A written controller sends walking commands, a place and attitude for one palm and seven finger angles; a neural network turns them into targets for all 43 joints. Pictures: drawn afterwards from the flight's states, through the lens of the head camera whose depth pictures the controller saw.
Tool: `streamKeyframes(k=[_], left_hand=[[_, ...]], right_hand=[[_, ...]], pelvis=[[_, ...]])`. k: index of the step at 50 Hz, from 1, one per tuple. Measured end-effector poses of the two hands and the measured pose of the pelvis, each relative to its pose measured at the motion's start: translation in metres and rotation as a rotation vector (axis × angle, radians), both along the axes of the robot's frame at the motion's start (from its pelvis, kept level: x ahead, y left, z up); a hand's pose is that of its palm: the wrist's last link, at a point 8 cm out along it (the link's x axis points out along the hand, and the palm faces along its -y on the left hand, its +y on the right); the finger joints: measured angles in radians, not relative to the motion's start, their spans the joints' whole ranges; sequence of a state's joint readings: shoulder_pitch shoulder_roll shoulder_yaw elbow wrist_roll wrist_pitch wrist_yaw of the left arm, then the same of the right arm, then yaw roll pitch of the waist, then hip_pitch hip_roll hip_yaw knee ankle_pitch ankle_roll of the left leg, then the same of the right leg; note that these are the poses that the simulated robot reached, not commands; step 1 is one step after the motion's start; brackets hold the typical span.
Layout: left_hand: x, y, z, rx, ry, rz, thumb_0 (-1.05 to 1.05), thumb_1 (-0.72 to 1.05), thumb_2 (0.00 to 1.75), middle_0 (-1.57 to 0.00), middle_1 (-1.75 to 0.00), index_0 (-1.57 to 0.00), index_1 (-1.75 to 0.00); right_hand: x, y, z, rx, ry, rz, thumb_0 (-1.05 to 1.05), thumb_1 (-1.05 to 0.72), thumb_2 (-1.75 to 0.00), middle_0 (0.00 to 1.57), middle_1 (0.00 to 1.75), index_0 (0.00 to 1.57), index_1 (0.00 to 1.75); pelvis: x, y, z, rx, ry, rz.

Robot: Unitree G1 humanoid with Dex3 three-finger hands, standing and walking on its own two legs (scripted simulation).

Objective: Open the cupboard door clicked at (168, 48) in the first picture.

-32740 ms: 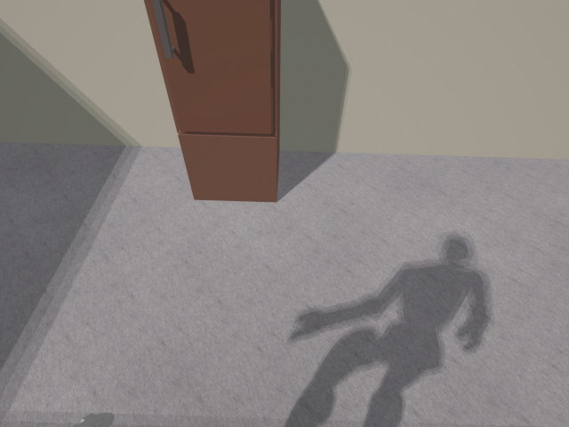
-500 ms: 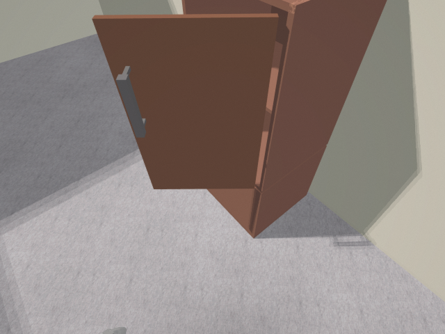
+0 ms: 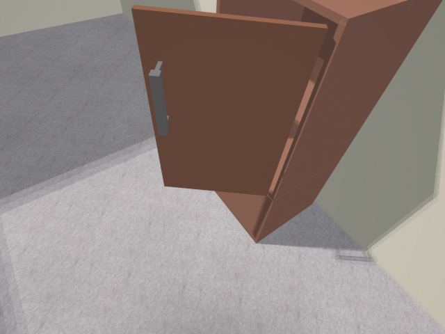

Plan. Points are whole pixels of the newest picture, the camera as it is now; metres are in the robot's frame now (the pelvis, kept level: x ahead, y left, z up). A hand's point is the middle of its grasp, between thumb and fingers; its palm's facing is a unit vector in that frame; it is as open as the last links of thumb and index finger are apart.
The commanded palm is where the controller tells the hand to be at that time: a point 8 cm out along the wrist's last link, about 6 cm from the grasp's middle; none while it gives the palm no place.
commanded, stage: come to a stop and stand still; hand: left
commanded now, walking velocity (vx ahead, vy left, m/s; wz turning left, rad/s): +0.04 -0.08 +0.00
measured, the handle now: (161, 100) +0.58 +0.20 +0.06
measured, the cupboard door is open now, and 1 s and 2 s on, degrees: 51 51 51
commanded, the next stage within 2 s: look again from close up in 1.20 s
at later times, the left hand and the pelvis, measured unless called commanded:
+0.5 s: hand out of the picture -0.01 +0.12 -0.18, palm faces +0.00 -0.99 -0.15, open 7.3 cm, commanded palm none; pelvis +0.00 -0.04 +0.00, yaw +0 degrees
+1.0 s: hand out of the picture +0.01 +0.10 -0.18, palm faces +0.04 -0.99 -0.16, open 7.3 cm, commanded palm none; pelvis +0.03 -0.05 +0.00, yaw +0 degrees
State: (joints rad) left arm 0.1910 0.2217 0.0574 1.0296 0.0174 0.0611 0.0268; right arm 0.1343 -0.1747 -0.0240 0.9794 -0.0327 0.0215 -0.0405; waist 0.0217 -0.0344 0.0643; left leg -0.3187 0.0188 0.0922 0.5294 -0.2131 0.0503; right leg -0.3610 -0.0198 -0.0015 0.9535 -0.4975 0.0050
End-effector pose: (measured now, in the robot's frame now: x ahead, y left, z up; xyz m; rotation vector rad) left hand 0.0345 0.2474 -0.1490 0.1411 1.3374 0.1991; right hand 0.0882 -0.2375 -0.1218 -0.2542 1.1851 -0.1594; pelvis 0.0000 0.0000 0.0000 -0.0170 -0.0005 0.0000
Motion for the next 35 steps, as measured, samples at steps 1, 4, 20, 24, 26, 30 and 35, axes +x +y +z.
streamKeyframes(k=[1, 4, 20, 24, 26, 30, 35], left_hand=[[-0.005, 0.0, 0.002, 0.0, 0.011, -0.001, 0.0, 0.91, 0.9, -0.2, -0.3, -0.2, -0.3], [-0.021, -0.004, 0.006, 0.0, 0.047, -0.011, 0.0, 0.91, 0.9, -0.2, -0.3, -0.2, -0.3], [-0.051, -0.073, 0.005, -0.059, 0.086, -0.042, 0.0, 0.91, 0.9, -0.2, -0.3, -0.2, -0.3], [-0.048, -0.081, 0.003, -0.066, 0.101, -0.044, 0.01, 0.92, 0.9, -0.2, -0.3, -0.2, -0.3], [-0.047, -0.083, 0.002, -0.067, 0.105, -0.041, 0.01, 0.92, 0.9, -0.2, -0.3, -0.2, -0.3], [-0.043, -0.085, 0.003, -0.065, 0.108, -0.033, 0.01, 0.92, 0.9, -0.2, -0.3, -0.2, -0.3], [-0.038, -0.088, 0.003, -0.059, 0.107, -0.025, 0.01, 0.91, 0.9, -0.2, -0.3, -0.2, -0.3]], right_hand=[[0.001, 0.002, 0.0, 0.007, -0.004, 0.002, 0.0, -0.91, -0.9, 0.2, 0.29, 0.2, 0.3], [-0.003, 0.003, -0.001, 0.032, -0.008, -0.005, 0.0, -0.91, -0.9, 0.2, 0.29, 0.2, 0.3], [-0.116, -0.029, -0.02, 0.079, 0.244, -0.132, 0.0, -0.92, -0.9, 0.2, 0.29, 0.2, 0.3], [-0.141, -0.029, -0.018, 0.079, 0.317, -0.154, 0.0, -0.92, -0.9, 0.2, 0.29, 0.2, 0.3], [-0.149, -0.027, -0.018, 0.084, 0.346, -0.16, 0.0, -0.92, -0.9, 0.2, 0.29, 0.2, 0.3], [-0.154, -0.021, -0.017, 0.1, 0.378, -0.165, 0.0, -0.91, -0.9, 0.2, 0.29, 0.2, 0.3], [-0.14, -0.015, -0.02, 0.12, 0.363, -0.157, 0.0, -0.91, -0.9, 0.2, 0.29, 0.2, 0.3]], pelvis=[[-0.001, 0.0, 0.001, -0.001, 0.003, -0.003], [-0.005, -0.003, 0.003, -0.003, 0.01, -0.009], [-0.009, -0.035, 0.004, 0.02, -0.02, -0.001], [-0.005, -0.04, 0.004, 0.021, -0.022, 0.0], [-0.003, -0.042, 0.004, 0.022, -0.021, 0.001], [0.002, -0.046, 0.005, 0.023, -0.018, 0.002], [0.009, -0.048, 0.004, 0.025, -0.016, 0.002]])
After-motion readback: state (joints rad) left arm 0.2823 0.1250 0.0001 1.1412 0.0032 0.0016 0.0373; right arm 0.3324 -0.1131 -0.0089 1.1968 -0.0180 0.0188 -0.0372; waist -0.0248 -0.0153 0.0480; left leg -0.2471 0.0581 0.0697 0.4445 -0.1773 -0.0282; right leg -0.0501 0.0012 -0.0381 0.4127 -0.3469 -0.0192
